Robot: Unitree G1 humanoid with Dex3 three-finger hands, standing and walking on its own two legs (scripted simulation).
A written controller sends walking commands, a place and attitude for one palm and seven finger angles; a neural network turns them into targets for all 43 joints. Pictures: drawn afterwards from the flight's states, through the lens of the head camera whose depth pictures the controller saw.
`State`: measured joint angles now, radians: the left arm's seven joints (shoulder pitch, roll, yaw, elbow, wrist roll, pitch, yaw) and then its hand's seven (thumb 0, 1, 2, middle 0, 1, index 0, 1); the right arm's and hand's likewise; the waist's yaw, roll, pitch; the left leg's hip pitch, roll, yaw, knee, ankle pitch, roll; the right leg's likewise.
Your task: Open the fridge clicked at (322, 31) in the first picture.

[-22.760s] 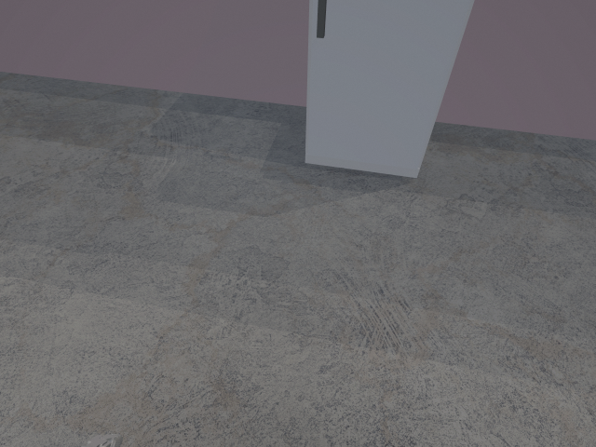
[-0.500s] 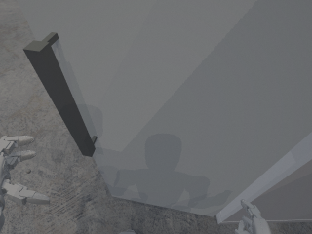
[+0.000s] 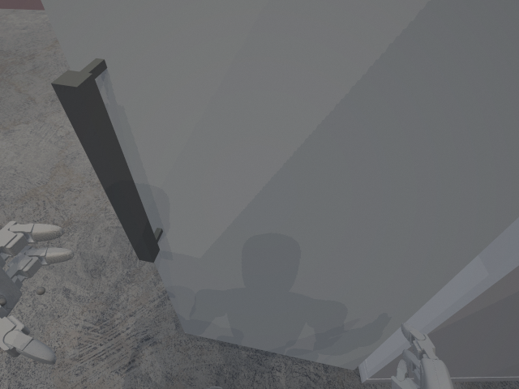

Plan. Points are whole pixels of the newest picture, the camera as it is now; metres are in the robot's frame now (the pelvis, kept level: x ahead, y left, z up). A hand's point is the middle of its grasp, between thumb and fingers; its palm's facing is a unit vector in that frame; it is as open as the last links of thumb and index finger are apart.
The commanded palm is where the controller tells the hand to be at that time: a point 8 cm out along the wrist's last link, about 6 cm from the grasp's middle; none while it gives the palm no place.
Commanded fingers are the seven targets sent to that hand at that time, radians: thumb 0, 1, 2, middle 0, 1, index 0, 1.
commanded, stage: draw the hand back to the body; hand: left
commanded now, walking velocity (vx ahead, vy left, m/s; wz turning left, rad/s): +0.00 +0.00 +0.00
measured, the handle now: (129, 181) +0.36 +0.23 +0.14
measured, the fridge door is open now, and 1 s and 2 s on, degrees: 78 78 78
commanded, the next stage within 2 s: step back with the hand held close in 1.36 s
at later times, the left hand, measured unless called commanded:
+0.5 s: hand (11, 294) +0.19 +0.31 +0.13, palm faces +0.44 -0.82 -0.36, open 13.4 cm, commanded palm +0.14 +0.34 +0.16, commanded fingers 0.00 0.07 0.50 -0.23 -0.79 -0.23 -0.79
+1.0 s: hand (28, 248) +0.21 +0.27 +0.19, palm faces +0.47 -0.79 -0.40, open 8.5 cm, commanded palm +0.16 +0.30 +0.21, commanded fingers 0.00 0.90 0.90 -0.20 -0.30 -0.20 -0.30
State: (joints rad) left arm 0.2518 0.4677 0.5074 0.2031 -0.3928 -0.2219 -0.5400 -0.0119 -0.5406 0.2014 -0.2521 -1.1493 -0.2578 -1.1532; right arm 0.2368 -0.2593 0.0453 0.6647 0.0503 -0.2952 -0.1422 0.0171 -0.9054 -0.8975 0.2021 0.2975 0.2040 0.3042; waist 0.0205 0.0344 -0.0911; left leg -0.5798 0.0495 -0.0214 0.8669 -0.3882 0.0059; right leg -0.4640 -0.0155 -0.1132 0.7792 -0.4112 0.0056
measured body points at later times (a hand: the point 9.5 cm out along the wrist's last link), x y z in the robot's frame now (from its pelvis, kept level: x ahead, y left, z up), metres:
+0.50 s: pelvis +0.00 +0.02 +0.02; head -0.02 +0.02 +0.47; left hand +0.16 +0.35 +0.15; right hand +0.19 -0.20 -0.04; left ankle +0.03 +0.11 -0.70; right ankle -0.01 -0.13 -0.70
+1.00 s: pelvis +0.02 +0.00 +0.03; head +0.00 -0.02 +0.48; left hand +0.18 +0.31 +0.21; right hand +0.21 -0.24 -0.04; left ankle +0.03 +0.11 -0.70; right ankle -0.01 -0.13 -0.70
